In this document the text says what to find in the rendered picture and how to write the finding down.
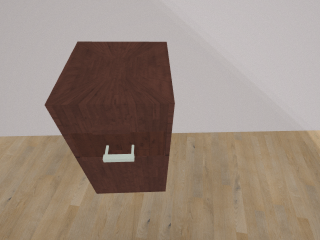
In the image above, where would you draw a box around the cabinet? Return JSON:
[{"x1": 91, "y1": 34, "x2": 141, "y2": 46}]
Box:
[{"x1": 45, "y1": 41, "x2": 175, "y2": 194}]

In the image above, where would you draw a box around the handle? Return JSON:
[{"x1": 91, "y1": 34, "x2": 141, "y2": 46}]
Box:
[
  {"x1": 91, "y1": 124, "x2": 130, "y2": 135},
  {"x1": 102, "y1": 145, "x2": 135, "y2": 163}
]

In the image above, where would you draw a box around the drawer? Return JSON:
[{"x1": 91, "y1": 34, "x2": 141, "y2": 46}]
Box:
[{"x1": 68, "y1": 131, "x2": 166, "y2": 158}]

